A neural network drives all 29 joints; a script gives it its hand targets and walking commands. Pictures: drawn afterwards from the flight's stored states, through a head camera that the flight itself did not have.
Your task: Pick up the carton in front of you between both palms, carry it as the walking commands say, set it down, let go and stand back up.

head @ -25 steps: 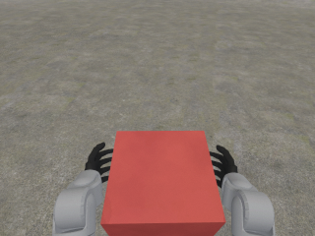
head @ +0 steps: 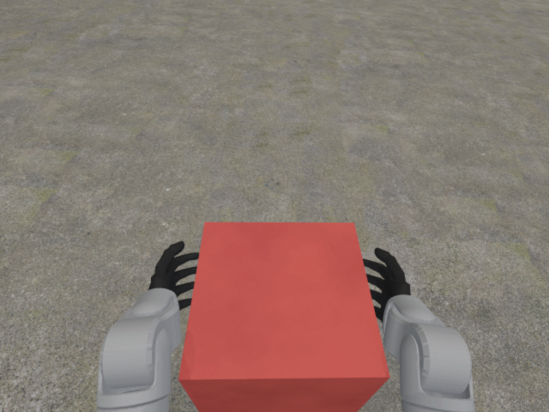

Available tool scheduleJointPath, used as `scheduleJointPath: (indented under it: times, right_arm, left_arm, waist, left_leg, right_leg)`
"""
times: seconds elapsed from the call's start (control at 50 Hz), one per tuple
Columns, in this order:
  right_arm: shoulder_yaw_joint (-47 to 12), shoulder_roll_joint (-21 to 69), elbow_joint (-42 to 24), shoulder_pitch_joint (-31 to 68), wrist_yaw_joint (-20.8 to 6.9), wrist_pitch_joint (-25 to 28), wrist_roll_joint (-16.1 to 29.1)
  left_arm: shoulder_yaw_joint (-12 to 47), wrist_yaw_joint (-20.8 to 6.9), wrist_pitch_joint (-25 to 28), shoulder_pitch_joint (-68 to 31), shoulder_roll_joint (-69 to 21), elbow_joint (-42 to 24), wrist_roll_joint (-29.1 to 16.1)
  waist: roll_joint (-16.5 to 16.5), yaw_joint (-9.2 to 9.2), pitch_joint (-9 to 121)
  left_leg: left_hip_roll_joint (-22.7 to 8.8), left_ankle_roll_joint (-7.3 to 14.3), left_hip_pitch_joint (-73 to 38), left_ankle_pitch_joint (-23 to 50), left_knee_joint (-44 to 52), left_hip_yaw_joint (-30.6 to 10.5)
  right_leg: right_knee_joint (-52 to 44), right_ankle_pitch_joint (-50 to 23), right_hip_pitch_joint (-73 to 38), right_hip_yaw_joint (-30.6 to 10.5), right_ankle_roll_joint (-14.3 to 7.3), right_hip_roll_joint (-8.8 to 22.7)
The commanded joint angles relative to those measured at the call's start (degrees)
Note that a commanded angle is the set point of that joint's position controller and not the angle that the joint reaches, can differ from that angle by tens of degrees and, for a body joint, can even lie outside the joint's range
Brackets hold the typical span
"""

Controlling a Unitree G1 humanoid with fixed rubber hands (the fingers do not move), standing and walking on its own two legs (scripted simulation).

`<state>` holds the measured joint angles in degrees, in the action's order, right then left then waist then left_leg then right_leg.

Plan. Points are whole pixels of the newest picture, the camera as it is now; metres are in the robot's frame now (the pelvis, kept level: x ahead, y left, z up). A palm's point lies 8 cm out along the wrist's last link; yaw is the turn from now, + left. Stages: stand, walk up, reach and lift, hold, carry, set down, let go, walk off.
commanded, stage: carry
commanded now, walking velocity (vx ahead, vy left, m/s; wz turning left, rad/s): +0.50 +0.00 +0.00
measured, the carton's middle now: (278, 329) +0.25 -0.01 +0.00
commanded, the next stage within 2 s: none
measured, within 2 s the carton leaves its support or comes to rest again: neither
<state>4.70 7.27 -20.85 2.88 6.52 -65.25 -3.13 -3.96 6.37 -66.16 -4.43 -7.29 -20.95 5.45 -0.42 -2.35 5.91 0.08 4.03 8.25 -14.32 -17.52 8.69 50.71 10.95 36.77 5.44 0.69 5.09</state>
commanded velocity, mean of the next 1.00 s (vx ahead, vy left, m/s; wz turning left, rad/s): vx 0.44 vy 0.00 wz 0.00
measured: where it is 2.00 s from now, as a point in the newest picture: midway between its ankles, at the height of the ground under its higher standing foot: (257, 260)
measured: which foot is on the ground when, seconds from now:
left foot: down 0.00-0.22, up 0.24-0.66, down 0.68-1.00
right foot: up 0.00-0.18, down 0.20-0.70, up 0.72-1.00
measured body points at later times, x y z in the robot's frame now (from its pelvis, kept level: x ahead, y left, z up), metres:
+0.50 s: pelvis +0.34 -0.04 +0.00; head +0.38 -0.04 +0.44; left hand +0.68 +0.14 +0.09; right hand +0.71 -0.16 +0.08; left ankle +0.41 +0.11 -0.69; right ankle +0.30 -0.10 -0.75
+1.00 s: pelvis +0.71 +0.01 +0.00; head +0.72 +0.02 +0.45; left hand +0.98 +0.16 +0.09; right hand +0.97 -0.15 +0.09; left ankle +0.61 +0.08 -0.75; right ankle +0.82 -0.14 -0.71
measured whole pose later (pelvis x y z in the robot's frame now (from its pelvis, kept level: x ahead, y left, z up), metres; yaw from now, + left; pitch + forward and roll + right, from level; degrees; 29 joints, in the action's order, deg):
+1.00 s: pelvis +0.71 +0.01 +0.00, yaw +0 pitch +4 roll -2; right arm 3.3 7.3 -29.6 3.0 7.7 -68.4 -2.8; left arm -3.4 7.1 -68.2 -3.8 -7.3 -29.4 4.1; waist 0.2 -0.9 4.2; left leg -1.8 1.7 2.6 -15.6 -13.7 10.2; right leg 37.0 8.0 33.1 7.0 1.5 4.3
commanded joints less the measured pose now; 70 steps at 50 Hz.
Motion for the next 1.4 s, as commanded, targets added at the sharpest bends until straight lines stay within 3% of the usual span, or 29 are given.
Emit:
scheduleJointPath:
  times: [0.0,0.08,0.12,0.16,0.18,0.2,0.22,0.24,0.28,0.3,0.38,0.56,0.64,0.66,0.68,0.7,0.76,0.78,0.88,0.98,1.06,1.08,1.1,1.12,1.16,1.18,1.22,1.32,1.38]
  right_arm:
    - [-39.74,46.17,-4.21,29.79,-10.56,2.26,18.38]
    - [-36.26,40.06,-1.20,34.84,-7.66,2.77,16.18]
    - [-34.19,37.14,1.19,39.26,-5.75,2.69,15.20]
    - [-32.50,34.54,2.98,43.13,-3.87,2.56,14.54]
    - [-31.50,33.08,4.36,45.09,-2.98,2.48,14.24]
    - [-30.67,32.24,5.71,47.30,-2.18,2.33,14.22]
    - [-29.68,33.30,7.68,47.83,-1.62,1.96,14.08]
    - [-28.59,33.48,8.85,49.18,-1.07,2.27,13.25]
    - [-27.45,37.76,9.94,54.29,-0.91,2.90,13.40]
    - [-26.68,39.58,11.53,55.36,-1.00,3.19,13.13]
    - [-27.36,44.59,15.37,58.93,-1.83,4.59,12.47]
    - [-33.37,51.37,11.22,54.32,-4.76,3.40,15.93]
    - [-35.60,52.33,5.38,44.70,-6.00,1.85,16.44]
    - [-35.86,52.29,4.05,41.16,-6.41,1.50,15.77]
    - [-35.82,51.14,2.58,38.01,-6.73,1.19,14.96]
    - [-36.99,51.48,1.27,36.54,-7.05,1.11,14.97]
    - [-38.58,58.59,-5.02,30.72,-8.99,0.65,17.91]
    - [-38.91,59.77,-7.88,29.76,-9.31,0.59,18.42]
    - [-40.51,53.89,-14.04,25.41,-10.51,-1.48,20.48]
    - [-39.03,46.52,-12.16,21.63,-10.82,-4.48,19.48]
    - [-37.31,42.82,-11.73,23.80,-10.13,-6.64,18.66]
    - [-37.00,41.77,-11.64,24.79,-9.95,-7.13,18.47]
    - [-37.13,41.12,-11.57,25.90,-9.84,-7.85,18.43]
    - [-37.72,41.44,-11.21,26.69,-9.73,-8.62,19.24]
    - [-38.76,44.86,-10.76,27.25,-10.03,-8.40,19.33]
    - [-39.15,47.22,-10.50,28.34,-10.28,-8.09,19.44]
    - [-39.97,51.36,-10.58,30.32,-10.37,-7.06,19.66]
    - [-40.25,53.62,-8.62,25.56,-10.35,-4.93,17.59]
    - [-39.29,51.80,-7.86,26.40,-10.47,-5.02,17.32]
  left_arm:
    - [38.28,-7.64,3.09,-25.60,-48.15,-2.03,-16.28]
    - [36.44,-5.88,3.41,-33.31,-41.77,-0.83,-16.89]
    - [34.48,-4.63,3.32,-37.58,-38.45,1.54,-16.70]
    - [31.78,-3.28,3.43,-39.56,-35.44,4.62,-16.50]
    - [30.00,-2.69,3.37,-40.74,-33.85,6.36,-16.08]
    - [28.13,-2.02,3.22,-41.35,-31.84,8.66,-15.70]
    - [27.35,-1.40,3.33,-43.73,-30.69,10.84,-15.55]
    - [27.43,-1.39,3.35,-45.10,-32.78,11.31,-16.84]
    - [28.09,-2.04,4.34,-52.23,-38.73,11.12,-19.34]
    - [29.02,-2.45,4.76,-55.98,-41.13,11.18,-20.29]
    - [29.52,-4.04,5.85,-60.67,-46.09,14.58,-21.26]
    - [29.93,-5.92,3.84,-49.99,-49.55,12.17,-17.82]
    - [33.28,-7.20,1.94,-41.35,-50.39,5.10,-17.89]
    - [34.43,-7.64,1.48,-39.66,-49.97,3.30,-17.84]
    - [35.97,-8.17,0.76,-37.74,-50.59,1.51,-18.57]
    - [37.44,-8.91,0.34,-35.60,-52.13,-0.23,-19.46]
    - [39.39,-9.88,0.62,-31.28,-57.13,-5.99,-21.07]
    - [39.57,-10.05,0.83,-29.19,-58.47,-7.81,-21.46]
    - [40.36,-9.06,0.04,-21.61,-54.93,-11.37,-20.45]
    - [39.74,-8.45,-3.39,-20.35,-48.37,-11.41,-19.78]
    - [38.51,-8.51,-5.81,-22.16,-44.70,-11.41,-20.66]
    - [37.99,-8.58,-6.47,-23.39,-44.01,-11.58,-20.85]
    - [37.07,-8.66,-7.01,-24.83,-43.22,-11.03,-20.75]
    - [36.13,-8.64,-7.35,-23.01,-43.49,-7.88,-20.28]
    - [36.21,-9.43,-6.84,-23.14,-47.05,-8.17,-21.20]
    - [36.42,-9.83,-6.47,-23.51,-49.33,-7.59,-21.28]
    - [37.17,-10.50,-5.51,-25.69,-53.04,-7.38,-22.00]
    - [38.21,-11.34,-3.83,-23.14,-53.46,-7.22,-20.97]
    - [38.81,-11.50,-4.06,-24.43,-52.11,-6.76,-21.05]
  waist:
    - [6.79,0.98,8.23]
    - [8.17,0.03,4.65]
    - [8.95,0.36,5.77]
    - [8.66,3.36,11.95]
    - [4.73,5.89,16.48]
    - [-3.82,7.51,21.49]
    - [-19.59,6.15,24.07]
    - [-13.60,5.48,23.33]
    - [-3.07,4.71,19.65]
    - [-1.10,4.26,18.55]
    - [-4.57,3.09,18.27]
    - [-6.71,5.07,12.70]
    - [-8.06,2.64,17.50]
    - [-5.32,1.36,20.94]
    - [5.22,0.65,27.68]
    - [17.95,0.98,28.75]
    - [3.55,0.79,20.85]
    - [2.80,1.04,19.37]
    - [7.51,1.39,15.86]
    - [10.17,1.27,7.79]
    - [9.38,2.75,7.08]
    - [7.54,3.01,7.89]
    - [-2.00,3.29,13.21]
    - [-12.00,4.05,19.94]
    - [-8.24,3.30,20.80]
    - [-5.59,2.88,19.48]
    - [-7.07,2.74,16.52]
    - [-4.20,2.35,18.25]
    - [1.93,2.47,13.38]
  left_leg:
    - [-12.85,4.24,-10.90,21.82,6.21,-8.61]
    - [-12.08,3.60,-11.29,28.58,5.67,-5.39]
    - [-11.79,2.51,-13.28,39.69,0.57,-3.31]
    - [-9.88,-0.04,-11.37,48.33,-13.97,1.07]
    - [-8.06,-1.47,-4.80,40.08,-26.32,2.02]
    - [-4.36,-2.60,6.89,23.29,-42.19,0.96]
    - [5.75,-3.84,23.85,-11.35,-58.60,-3.58]
    - [2.16,-2.03,29.95,-13.01,-66.02,-10.36]
    - [-2.28,-0.53,32.03,-8.72,-63.04,-10.58]
    - [-3.83,-0.47,31.34,-6.63,-58.65,-10.42]
    - [-4.96,-2.21,29.68,-3.62,-46.37,-7.38]
    - [-1.00,-3.76,27.45,13.21,-13.42,1.91]
    - [2.61,-2.33,4.76,17.15,-2.84,6.65]
    - [-1.01,-1.84,-7.68,16.64,-3.00,3.29]
    - [-16.56,4.73,-25.24,21.42,-7.68,-18.46]
    - [-24.70,12.21,-34.31,26.35,-2.25,-37.10]
    - [-21.34,7.66,-26.77,32.42,-1.05,-23.59]
    - [-19.96,5.42,-23.04,29.28,1.24,-20.54]
    - [-16.05,4.07,-18.81,26.96,4.69,-9.79]
    - [-10.88,0.26,-12.39,44.85,2.10,0.61]
    - [-8.95,-3.84,-4.91,39.68,-10.21,5.36]
    - [-7.92,-5.47,-1.91,34.21,-15.26,4.81]
    - [-5.77,-7.21,7.08,14.56,-25.38,3.01]
    - [-0.73,-8.08,13.78,-12.46,-38.54,-0.37]
    - [-2.39,-6.25,14.57,-20.06,-41.91,-7.48]
    - [-5.04,-5.26,11.41,-19.50,-33.82,-8.40]
    - [-4.13,-4.95,7.18,-17.78,-18.29,-6.22]
    - [-6.48,-5.77,-1.46,5.03,-3.10,-3.55]
    - [-10.83,-4.96,0.76,17.78,-7.13,-5.74]
  right_leg:
    - [-10.36,-5.81,1.68,2.53,-0.17,-0.76]
    - [-18.69,-11.45,-2.50,5.42,-2.66,-2.83]
    - [-20.72,-11.15,-7.43,6.10,-4.32,-4.39]
    - [-23.07,-7.85,-22.31,9.85,-4.59,-8.60]
    - [-22.89,-4.50,-34.18,8.28,-4.48,-6.84]
    - [-24.45,1.09,-44.36,-11.74,-7.57,5.94]
    - [-32.13,-0.94,-54.69,-37.34,-16.79,17.47]
    - [-31.40,-4.51,-53.93,-35.40,-17.40,17.61]
    - [-29.75,-11.26,-45.47,-25.37,-14.55,14.09]
    - [-30.47,-11.32,-41.83,-21.70,-13.16,13.05]
    - [-34.38,-9.47,-37.93,-13.98,-12.52,11.65]
    - [-33.48,-36.23,-48.72,-0.59,-7.73,5.82]
    - [-18.69,-49.63,-47.11,5.97,-2.95,4.83]
    - [-8.89,-38.18,-39.36,6.89,-1.56,3.35]
    - [5.47,-19.21,-22.06,4.30,0.23,0.84]
    - [19.23,14.82,-4.67,0.85,1.08,-8.11]
    - [18.97,12.40,4.26,-6.24,-1.43,-0.53]
    - [13.23,9.66,2.12,-5.76,-1.28,0.64]
    - [-2.94,4.95,-0.34,0.25,0.57,-0.84]
    - [-19.64,-10.81,-7.65,7.17,1.23,-4.75]
    - [-29.63,-23.28,-26.46,10.06,0.63,-6.19]
    - [-31.42,-28.20,-32.79,7.99,0.67,-3.25]
    - [-24.10,-51.98,-44.89,-3.19,-3.14,8.26]
    - [-25.83,-59.56,-53.52,-17.28,-11.87,17.92]
    - [-31.70,-43.60,-46.60,-16.49,-14.07,18.57]
    - [-33.18,-36.38,-40.64,-11.49,-11.10,16.15]
    - [-35.08,-27.09,-35.44,-6.05,-7.84,12.13]
    - [-31.75,-8.91,-30.29,-0.14,-4.56,8.11]
    - [-25.35,-19.20,-28.26,0.98,-2.20,5.43]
